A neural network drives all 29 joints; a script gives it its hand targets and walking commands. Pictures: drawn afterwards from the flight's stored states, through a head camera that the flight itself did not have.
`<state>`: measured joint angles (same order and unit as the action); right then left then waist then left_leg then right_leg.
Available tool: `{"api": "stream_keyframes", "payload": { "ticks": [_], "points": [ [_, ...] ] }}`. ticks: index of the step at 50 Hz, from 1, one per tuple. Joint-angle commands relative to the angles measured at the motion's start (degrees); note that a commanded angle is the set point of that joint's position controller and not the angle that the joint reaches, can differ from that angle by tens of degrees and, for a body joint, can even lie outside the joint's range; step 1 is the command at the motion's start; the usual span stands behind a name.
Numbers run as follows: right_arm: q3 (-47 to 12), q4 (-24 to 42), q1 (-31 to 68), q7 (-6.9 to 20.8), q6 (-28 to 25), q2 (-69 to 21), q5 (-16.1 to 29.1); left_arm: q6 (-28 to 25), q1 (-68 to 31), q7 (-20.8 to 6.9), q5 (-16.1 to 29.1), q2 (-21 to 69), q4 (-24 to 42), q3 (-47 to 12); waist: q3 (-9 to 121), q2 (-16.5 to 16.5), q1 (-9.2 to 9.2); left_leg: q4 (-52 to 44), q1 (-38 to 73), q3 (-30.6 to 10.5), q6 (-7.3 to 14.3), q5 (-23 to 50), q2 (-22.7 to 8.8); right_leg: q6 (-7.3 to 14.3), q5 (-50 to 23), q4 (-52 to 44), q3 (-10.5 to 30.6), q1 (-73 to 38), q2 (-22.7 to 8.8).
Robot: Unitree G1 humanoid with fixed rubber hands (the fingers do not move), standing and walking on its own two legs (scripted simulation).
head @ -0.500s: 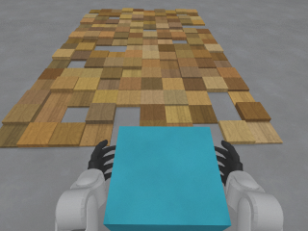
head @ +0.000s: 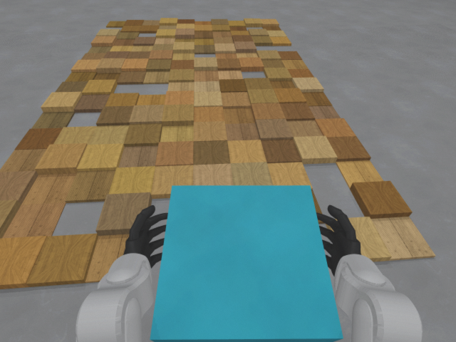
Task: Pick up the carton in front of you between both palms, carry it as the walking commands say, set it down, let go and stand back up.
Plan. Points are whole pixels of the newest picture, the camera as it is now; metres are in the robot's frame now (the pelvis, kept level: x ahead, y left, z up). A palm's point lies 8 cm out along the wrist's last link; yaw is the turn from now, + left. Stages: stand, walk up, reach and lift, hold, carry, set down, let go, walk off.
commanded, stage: carry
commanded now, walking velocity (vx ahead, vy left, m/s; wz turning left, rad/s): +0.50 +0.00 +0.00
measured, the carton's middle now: (240, 277) +0.23 +0.00 +0.03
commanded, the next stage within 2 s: none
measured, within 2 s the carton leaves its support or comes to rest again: neither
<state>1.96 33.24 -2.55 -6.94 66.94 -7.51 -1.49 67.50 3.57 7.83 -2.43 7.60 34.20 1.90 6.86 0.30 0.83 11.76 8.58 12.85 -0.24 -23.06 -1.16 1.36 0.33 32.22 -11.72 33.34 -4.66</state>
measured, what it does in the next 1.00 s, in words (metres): walks ahead: right foot, then left foot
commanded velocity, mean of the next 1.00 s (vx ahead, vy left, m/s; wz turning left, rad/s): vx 0.50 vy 0.00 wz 0.00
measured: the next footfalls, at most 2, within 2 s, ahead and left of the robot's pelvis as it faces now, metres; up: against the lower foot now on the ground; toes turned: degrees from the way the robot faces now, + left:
right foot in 0.04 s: +0.22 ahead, -0.10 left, +0.00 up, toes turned -11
left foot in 0.50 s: +0.50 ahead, +0.10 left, +0.00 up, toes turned +9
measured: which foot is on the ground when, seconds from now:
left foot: down 0.00-0.08, up 0.10-0.48, down 0.50-0.94, up 0.96-1.00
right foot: up 0.00-0.02, down 0.04-0.54, up 0.56-0.86, down 0.88-1.00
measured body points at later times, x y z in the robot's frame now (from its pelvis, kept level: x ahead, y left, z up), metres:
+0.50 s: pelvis +0.33 +0.00 +0.00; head +0.35 +0.01 +0.45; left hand +0.68 +0.16 +0.13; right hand +0.69 -0.14 +0.15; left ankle +0.48 +0.10 -0.71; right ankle +0.18 -0.09 -0.73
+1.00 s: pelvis +0.69 +0.02 +0.01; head +0.77 +0.05 +0.45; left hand +1.05 +0.20 +0.12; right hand +1.07 -0.11 +0.13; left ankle +0.51 +0.09 -0.61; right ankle +0.74 -0.10 -0.72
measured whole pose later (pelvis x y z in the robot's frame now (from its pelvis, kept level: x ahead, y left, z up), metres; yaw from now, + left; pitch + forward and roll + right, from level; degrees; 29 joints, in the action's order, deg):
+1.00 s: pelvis +0.69 +0.02 +0.01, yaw +3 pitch +7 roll -2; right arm 16.1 17.8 29.5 -9.3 64.9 -3.2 3.3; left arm 64.2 -32.2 10.5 -1.8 7.9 14.5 12.0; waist -2.8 0.7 -2.3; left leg 71.1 -21.8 1.3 1.9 -27.2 0.6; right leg 3.9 14.6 33.0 -3.7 26.5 0.4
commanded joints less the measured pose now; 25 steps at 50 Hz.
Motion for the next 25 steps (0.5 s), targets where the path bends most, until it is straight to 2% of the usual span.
{"api": "stream_keyframes", "payload": {
  "ticks": [1, 2, 3, 4, 5, 6, 7, 8, 9, 10, 11, 12, 13, 14, 15, 16, 17, 19, 20, 22, 23, 24, 25],
  "points": [
    [-33.4, 7.9, 28.4, 3.1, 1.8, -32.3, 16.0, 0.9, -28.2, -3.6, 16.9, 33.7, 5.9, -34.1, 7.3, -5.7, -1.41, 21.2, -7.5, 2.9, 3.9, 53.3, -8.6, 1.7, 6.0, -3.7, -6.8, -23.8, 7.7],
    [-33.4, 9.2, 31.6, 2.3, 2.4, -29.9, 16.2, 1.2, -27.8, -3.0, 16.4, 32.1, 5.4, -32.4, 12.7, -0.8, -4.17, 35.3, -17.2, 1.6, 2.6, 39.9, -6.3, 2.3, 10.0, -5.9, 1.3, -36.9, 2.3],
    [-32.6, 9.4, 32.0, 1.5, 3.2, -28.6, 16.3, 1.9, -29.5, -2.2, 16.0, 28.3, 5.6, -31.4, 16.6, 13.6, -3.41, 53.2, -31.8, -1.3, 1.0, 16.2, -1.0, 7.6, 15.1, -10.0, 29.5, -45.9, -14.5],
    [-32.4, 9.5, 33.0, 1.2, 3.8, -27.9, 16.7, 2.2, -31.0, -1.8, 16.8, 29.4, 4.3, -31.3, 17.4, 19.3, -4.52, 65.2, -46.7, -6.9, 1.1, -2.5, 3.8, 14.4, 8.6, -15.9, 41.5, -52.9, -18.5],
    [-32.2, 9.2, 35.0, 0.6, 3.9, -28.4, 16.9, 2.6, -32.1, -1.8, 18.7, 31.6, 4.9, -31.7, 17.5, 12.8, -3.32, 70.4, -46.9, -12.9, 3.0, -3.3, -0.6, 12.8, 3.6, -14.8, 36.0, -47.9, -18.2],
    [-30.4, 6.5, 36.8, 0.3, 4.0, -30.1, 16.2, 2.7, -36.5, -1.9, 19.2, 32.8, 6.4, -31.6, 16.7, 6.0, -2.62, 68.9, -46.4, -14.0, 4.0, -0.7, -2.3, 10.5, -2.4, -13.9, 29.8, -43.8, -16.9],
    [-29.0, 5.4, 38.2, 0.1, 3.8, -31.5, 16.0, 2.6, -39.7, -2.0, 19.8, 34.0, 5.5, -31.8, 17.3, 2.5, -2.64, 65.8, -45.5, -13.9, 4.4, 2.1, -3.4, 9.4, -2.3, -14.7, 26.3, -40.4, -16.0],
    [-28.5, 3.8, 40.9, 0.1, 3.6, -32.5, 15.4, 2.6, -42.7, -2.2, 19.5, 34.5, 4.1, -32.5, 15.8, 1.0, -1.65, 61.9, -44.3, -13.8, 3.9, 4.3, -5.2, 8.1, 0.3, -16.4, 22.2, -36.3, -14.8],
    [-27.8, 0.4, 41.4, -0.1, 3.7, -31.6, 13.9, 2.6, -44.6, -2.2, 18.7, 34.1, 1.5, -31.4, 14.0, 3.6, -1.12, 59.1, -43.9, -13.0, 3.9, 5.9, -5.1, 6.8, 2.0, -17.3, 18.9, -33.7, -13.6],
    [-26.9, -1.9, 41.6, -0.2, 3.7, -30.5, 12.7, 2.5, -46.1, -2.2, 19.0, 33.5, -0.8, -31.3, 14.1, 4.5, -1.88, 54.5, -43.3, -11.3, 3.7, 5.7, -5.0, 7.0, 7.2, -18.5, 17.0, -32.1, -13.3],
    [-26.6, -5.3, 43.7, -0.6, 3.5, -31.0, 11.6, 2.4, -47.8, -2.1, 18.3, 31.9, -3.2, -30.3, 11.7, 3.7, -1.76, 52.7, -43.9, -10.4, 3.5, 7.7, -5.1, 7.2, 5.3, -19.5, 14.6, -30.5, -12.7],
    [-25.6, -7.8, 46.3, -1.0, 3.2, -30.3, 11.0, 2.2, -50.0, -1.9, 17.6, 30.8, -5.7, -28.6, 10.9, 6.3, -1.94, 49.7, -45.9, -9.7, 3.6, 8.9, -4.6, 7.1, 4.4, -19.3, 13.2, -31.5, -11.3],
    [-25.2, -9.2, 49.5, -1.5, 2.8, -30.1, 10.8, 2.0, -51.6, -1.5, 17.0, 29.9, -7.8, -27.4, 10.5, 5.8, -2.65, 47.1, -47.4, -9.2, 3.2, 10.8, -4.6, 7.8, 6.1, -20.1, 12.5, -32.4, -11.1],
    [-24.6, -11.2, 50.6, -1.8, 2.7, -30.6, 10.5, 1.7, -53.8, -1.3, 17.2, 30.4, -8.9, -27.2, 9.4, 6.9, -2.68, 44.3, -48.5, -9.1, 2.9, 13.4, -5.0, 7.9, 3.3, -19.6, 10.3, -32.9, -10.8],
    [-24.2, -12.4, 52.8, -2.0, 2.4, -30.4, 10.4, 1.6, -55.1, -1.0, 16.7, 30.8, -11.9, -26.3, 9.2, 5.3, -2.82, 40.9, -48.6, -8.1, 2.7, 13.8, -4.5, 8.6, 3.9, -20.1, 9.8, -33.5, -10.1],
    [-23.7, -14.4, 54.2, -2.3, 2.3, -30.7, 10.2, 1.3, -56.0, -0.7, 16.0, 30.5, -13.4, -25.2, 7.4, 6.8, -2.72, 37.7, -49.8, -7.1, 2.3, 15.9, -4.1, 8.3, 1.6, -19.2, 8.0, -33.6, -9.0],
    [-22.9, -15.0, 56.9, -2.6, 2.1, -31.0, 10.3, 1.1, -57.5, -0.3, 15.4, 30.5, -15.3, -23.4, 7.5, 6.8, -3.28, 35.2, -49.4, -5.8, 2.6, 16.8, -3.5, 7.8, -0.9, -19.0, 7.1, -34.9, -8.0],
    [-21.8, -16.6, 60.7, -2.7, 1.7, -32.1, 10.9, 0.7, -60.3, 0.3, 14.1, 31.7, -17.9, -22.1, 7.1, 7.3, -2.92, 29.0, -46.9, -4.5, 2.9, 18.4, -2.2, 8.1, -5.0, -16.8, 5.4, -35.2, -6.8],
    [-20.9, -17.9, 62.4, -2.8, 1.6, -31.9, 10.6, 0.4, -62.5, 0.6, 14.0, 32.6, -18.7, -21.6, 7.1, 8.6, -2.99, 27.0, -45.3, -3.3, 3.5, 20.3, -1.7, 7.8, -6.5, -15.4, 3.6, -34.9, -6.8],
    [-19.4, -21.0, 65.8, -2.9, 1.3, -32.5, 10.4, -0.1, -64.9, 1.4, 12.4, 31.9, -22.3, -19.8, 6.9, 8.0, -2.92, 24.0, -42.8, -2.0, 4.5, 19.9, -0.4, 7.3, -9.8, -12.0, 3.5, -35.4, -7.0],
    [-18.3, -22.4, 66.1, -2.8, 1.1, -32.4, 10.4, -0.3, -68.1, 1.6, 12.7, 32.4, -21.8, -20.0, 7.9, 8.6, -1.91, 23.2, -38.8, -2.0, 5.2, 19.9, 0.1, 6.8, -14.0, -9.1, 2.7, -34.8, -6.9],
    [-18.3, -23.2, 67.4, -2.7, 0.8, -33.4, 10.7, -0.5, -69.2, 1.9, 12.7, 33.6, -22.4, -19.8, 9.8, 7.8, -0.43, 20.0, -34.3, -1.6, 5.5, 19.7, 1.9, 5.5, -19.9, -3.4, 1.1, -35.0, -5.5],
    [-18.4, -23.0, 67.9, -2.6, 0.6, -33.3, 11.4, -0.6, -69.9, 2.1, 12.1, 34.1, -22.8, -19.7, 15.0, 6.1, 2.46, 18.5, -21.4, 1.0, 5.7, 18.4, 4.5, 4.1, -20.2, 7.4, -0.4, -31.5, -3.4]
  ]
}}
